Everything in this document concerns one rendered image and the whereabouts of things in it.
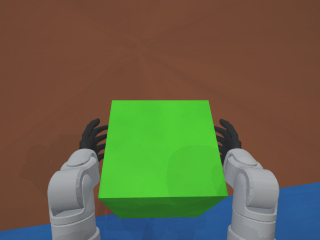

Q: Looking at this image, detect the robot left forearm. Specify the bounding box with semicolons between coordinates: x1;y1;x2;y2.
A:
47;148;101;240

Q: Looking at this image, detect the robot left hand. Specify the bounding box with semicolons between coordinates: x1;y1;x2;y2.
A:
79;118;109;162

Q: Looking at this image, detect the carton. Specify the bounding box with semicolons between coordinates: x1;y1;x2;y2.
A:
98;100;228;219

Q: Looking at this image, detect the robot right forearm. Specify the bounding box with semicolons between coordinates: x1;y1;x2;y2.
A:
223;148;280;240

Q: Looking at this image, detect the robot right hand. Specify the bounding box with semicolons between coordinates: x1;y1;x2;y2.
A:
214;119;242;166

